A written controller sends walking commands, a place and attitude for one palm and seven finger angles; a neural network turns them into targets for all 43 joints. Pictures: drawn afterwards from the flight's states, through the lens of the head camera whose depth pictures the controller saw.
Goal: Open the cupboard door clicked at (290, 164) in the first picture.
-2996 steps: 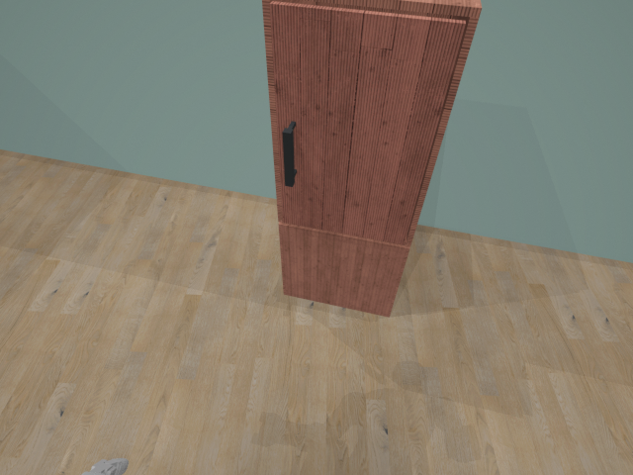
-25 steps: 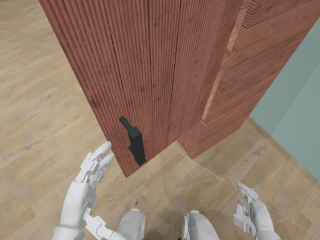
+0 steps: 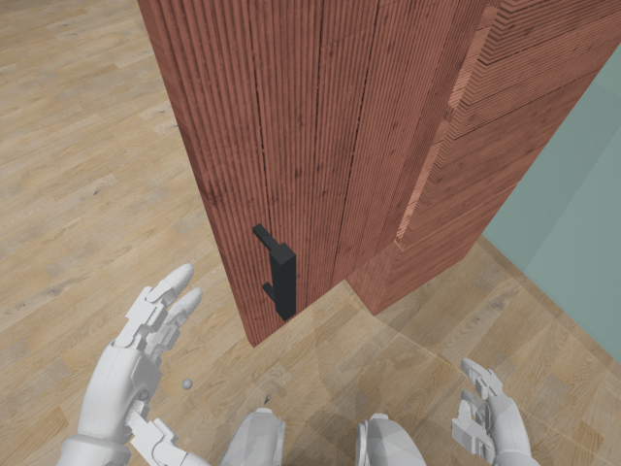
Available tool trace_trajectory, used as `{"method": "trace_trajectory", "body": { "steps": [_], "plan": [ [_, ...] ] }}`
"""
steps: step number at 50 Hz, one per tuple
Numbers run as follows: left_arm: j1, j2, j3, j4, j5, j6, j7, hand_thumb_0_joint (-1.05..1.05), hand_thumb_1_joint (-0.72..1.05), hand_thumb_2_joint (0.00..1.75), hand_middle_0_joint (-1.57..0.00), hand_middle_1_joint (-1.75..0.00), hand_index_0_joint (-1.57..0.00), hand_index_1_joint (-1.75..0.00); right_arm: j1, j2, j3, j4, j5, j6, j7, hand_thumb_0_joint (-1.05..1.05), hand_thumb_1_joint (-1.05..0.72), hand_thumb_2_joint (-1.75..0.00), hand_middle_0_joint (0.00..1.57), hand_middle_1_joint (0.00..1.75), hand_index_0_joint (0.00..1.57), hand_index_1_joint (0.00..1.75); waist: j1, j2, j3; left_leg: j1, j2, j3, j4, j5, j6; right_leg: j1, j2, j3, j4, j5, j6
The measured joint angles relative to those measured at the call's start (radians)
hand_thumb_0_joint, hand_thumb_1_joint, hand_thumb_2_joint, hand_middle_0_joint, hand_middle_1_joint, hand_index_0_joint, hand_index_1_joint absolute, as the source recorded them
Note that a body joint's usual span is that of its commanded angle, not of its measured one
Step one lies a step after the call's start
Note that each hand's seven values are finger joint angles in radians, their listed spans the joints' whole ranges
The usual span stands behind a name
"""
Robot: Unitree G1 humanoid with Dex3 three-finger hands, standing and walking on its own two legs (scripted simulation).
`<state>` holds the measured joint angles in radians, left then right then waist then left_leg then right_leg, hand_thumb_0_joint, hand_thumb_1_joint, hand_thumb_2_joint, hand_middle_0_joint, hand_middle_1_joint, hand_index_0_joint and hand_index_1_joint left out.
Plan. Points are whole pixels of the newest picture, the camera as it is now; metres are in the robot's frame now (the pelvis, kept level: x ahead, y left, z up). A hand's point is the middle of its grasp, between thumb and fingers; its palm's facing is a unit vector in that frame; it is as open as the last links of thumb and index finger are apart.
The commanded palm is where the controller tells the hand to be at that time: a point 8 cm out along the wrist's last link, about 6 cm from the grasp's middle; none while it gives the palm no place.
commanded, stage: draw the hand back to the body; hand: left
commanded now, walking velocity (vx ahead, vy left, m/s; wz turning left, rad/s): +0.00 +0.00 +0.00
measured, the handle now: (275, 275) +0.34 +0.08 +0.05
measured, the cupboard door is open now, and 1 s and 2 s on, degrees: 97 97 97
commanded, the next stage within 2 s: step back with the hand held close in 1.42 s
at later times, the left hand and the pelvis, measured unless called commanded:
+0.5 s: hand (77, 351) +0.20 +0.21 +0.16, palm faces +0.14 -0.95 -0.29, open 15.3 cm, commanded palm +0.17 +0.26 +0.19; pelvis +0.03 +0.02 +0.08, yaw +0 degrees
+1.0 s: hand out of the picture +0.23 +0.25 +0.28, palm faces +0.43 -0.80 -0.42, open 9.5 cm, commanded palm +0.18 +0.30 +0.30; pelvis +0.04 +0.00 +0.12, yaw +0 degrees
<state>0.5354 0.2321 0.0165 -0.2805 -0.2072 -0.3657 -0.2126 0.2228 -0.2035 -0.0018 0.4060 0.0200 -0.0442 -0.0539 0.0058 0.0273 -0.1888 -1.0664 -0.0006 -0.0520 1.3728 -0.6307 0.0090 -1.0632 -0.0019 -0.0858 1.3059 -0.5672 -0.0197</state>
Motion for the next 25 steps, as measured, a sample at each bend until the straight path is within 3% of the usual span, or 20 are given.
{"method": "trace_trajectory", "body": {
  "steps": [9, 18, 21, 25],
  "plan": [
    [0.061, 0.006, 0.036, -0.047, -0.015, 0.124, 0.027, -0.01, -0.49, 0.30, -0.15, -0.30, -0.15, -0.30, 0.058, 0.002, 0.033, -0.039, 0.020, 0.021, -0.011, 0.02, -0.91, -0.90, 0.21, 0.30, 0.21, 0.30, -0.016, 0.017, -0.003, 0.179, -0.005, 0.010, -0.165, 0.056, 0.015, 0.183, -0.002, 0.011, -0.173, 0.059, 0.017],
    [0.108, 0.051, 0.095, -0.093, -0.054, 0.112, -0.003, -0.01, -0.46, 0.31, -0.15, -0.30, -0.15, -0.30, 0.081, -0.023, 0.030, -0.038, 0.026, -0.016, -0.014, 0.02, -0.91, -0.90, 0.21, 0.30, 0.21, 0.30, -0.015, 0.012, 0.010, 0.309, -0.001, 0.003, -0.257, 0.076, 0.017, 0.324, 0.004, 0.005, -0.281, 0.086, 0.021],
    [0.113, 0.088, 0.093, -0.136, 0.047, 0.205, 0.118, -0.01, -0.41, 0.34, -0.16, -0.30, -0.15, -0.30, 0.085, -0.017, 0.028, -0.032, 0.020, 0.003, -0.038, 0.02, -0.91, -0.90, 0.21, 0.30, 0.21, 0.30, 0.002, 0.005, 0.007, 0.371, -0.001, 0.017, -0.313, 0.091, 0.021, 0.377, 0.005, 0.020, -0.328, 0.100, 0.025],
    [0.147, 0.081, 0.089, -0.170, 0.120, 0.322, 0.255, -0.01, -0.31, 0.38, -0.16, -0.30, -0.16, -0.30, 0.087, -0.011, 0.034, -0.034, 0.015, 0.019, -0.056, 0.02, -0.91, -0.90, 0.21, 0.30, 0.21, 0.30, 0.002, 0.023, 0.016, 0.460, -0.005, 0.024, -0.403, 0.123, 0.022, 0.464, 0.002, 0.028, -0.414, 0.130, 0.028]
  ]
}}
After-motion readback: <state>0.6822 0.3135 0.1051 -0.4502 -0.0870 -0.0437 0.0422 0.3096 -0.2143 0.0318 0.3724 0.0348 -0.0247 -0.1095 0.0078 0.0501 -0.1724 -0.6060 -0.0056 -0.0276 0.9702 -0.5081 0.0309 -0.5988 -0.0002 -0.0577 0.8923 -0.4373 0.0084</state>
